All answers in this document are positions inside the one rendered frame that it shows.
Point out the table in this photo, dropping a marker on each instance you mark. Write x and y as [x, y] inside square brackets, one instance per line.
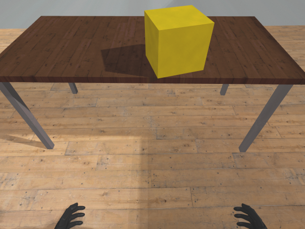
[111, 49]

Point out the left robot hand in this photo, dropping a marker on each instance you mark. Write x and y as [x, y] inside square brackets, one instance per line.
[64, 222]

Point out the right robot hand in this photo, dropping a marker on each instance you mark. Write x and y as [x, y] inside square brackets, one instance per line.
[252, 217]

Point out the carton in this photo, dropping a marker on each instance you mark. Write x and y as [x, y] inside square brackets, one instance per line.
[177, 40]

